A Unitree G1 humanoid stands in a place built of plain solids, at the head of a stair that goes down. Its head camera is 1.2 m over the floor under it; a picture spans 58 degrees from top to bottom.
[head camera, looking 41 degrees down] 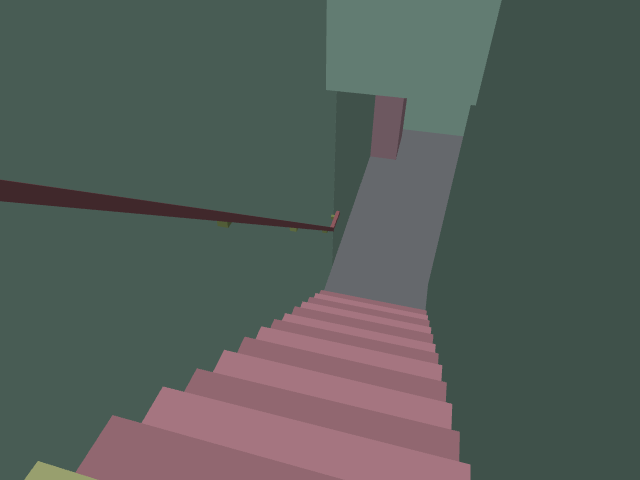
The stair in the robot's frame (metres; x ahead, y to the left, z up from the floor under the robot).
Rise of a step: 0.19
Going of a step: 0.23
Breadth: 1.20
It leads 15 degrees to the right of straight ahead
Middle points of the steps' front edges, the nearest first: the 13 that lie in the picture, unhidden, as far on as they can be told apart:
0.56 0.11 -0.19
0.78 0.05 -0.39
0.99 0.00 -0.59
1.22 -0.06 -0.78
1.45 -0.12 -0.97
1.68 -0.18 -1.16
1.90 -0.24 -1.36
2.11 -0.30 -1.55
2.34 -0.36 -1.74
2.56 -0.42 -1.93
2.78 -0.47 -2.11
3.00 -0.53 -2.30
3.22 -0.59 -2.49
